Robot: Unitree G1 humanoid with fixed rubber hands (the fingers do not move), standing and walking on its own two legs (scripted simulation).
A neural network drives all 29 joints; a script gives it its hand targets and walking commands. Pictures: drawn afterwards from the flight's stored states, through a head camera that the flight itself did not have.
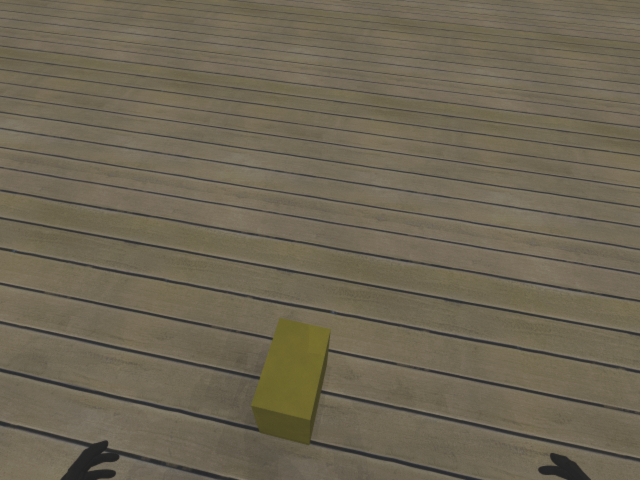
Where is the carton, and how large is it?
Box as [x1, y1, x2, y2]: [251, 318, 330, 444]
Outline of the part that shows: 279,318 251,406 260,432 309,444 326,366 330,329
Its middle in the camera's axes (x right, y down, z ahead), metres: -0.07 +0.41 +1.11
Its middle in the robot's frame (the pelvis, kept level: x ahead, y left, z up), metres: +0.47 +0.06 -0.64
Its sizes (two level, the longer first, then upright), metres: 0.249 0.150 0.247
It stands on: the floor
